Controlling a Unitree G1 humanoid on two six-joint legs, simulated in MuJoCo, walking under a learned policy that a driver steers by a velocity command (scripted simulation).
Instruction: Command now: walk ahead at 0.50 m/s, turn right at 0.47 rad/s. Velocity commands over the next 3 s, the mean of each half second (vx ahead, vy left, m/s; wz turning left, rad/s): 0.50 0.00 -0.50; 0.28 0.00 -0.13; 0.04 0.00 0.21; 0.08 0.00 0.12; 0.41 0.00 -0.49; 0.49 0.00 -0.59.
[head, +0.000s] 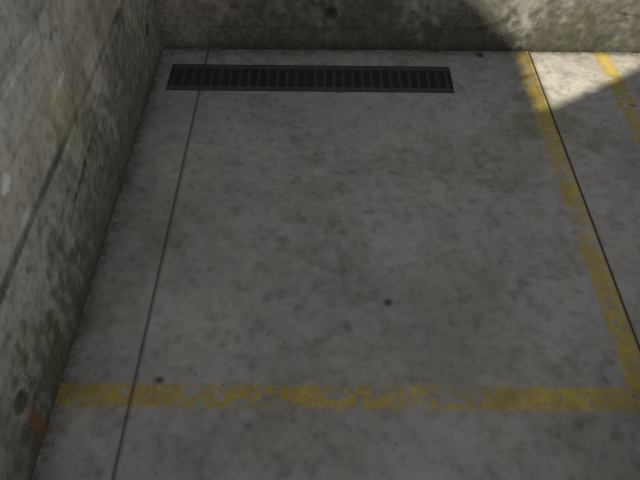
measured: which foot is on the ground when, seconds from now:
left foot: down 0.00-0.14, up 0.16-0.58, down 0.60-1.00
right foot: up 0.00-0.10, down 0.12-0.62, up 0.64-0.98, down 1.00-1.00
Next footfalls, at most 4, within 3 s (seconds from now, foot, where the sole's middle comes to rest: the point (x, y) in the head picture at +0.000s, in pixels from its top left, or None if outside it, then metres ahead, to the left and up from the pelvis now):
0.12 right None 0.24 -0.12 -0.77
0.60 left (290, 435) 0.58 0.06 -0.77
1.00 right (417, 437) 0.56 -0.21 -0.77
2.26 right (420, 378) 0.70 -0.24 -0.77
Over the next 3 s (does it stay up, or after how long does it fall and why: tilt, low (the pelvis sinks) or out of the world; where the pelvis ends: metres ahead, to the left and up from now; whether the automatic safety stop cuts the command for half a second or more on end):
stays up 1.01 -0.30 0.01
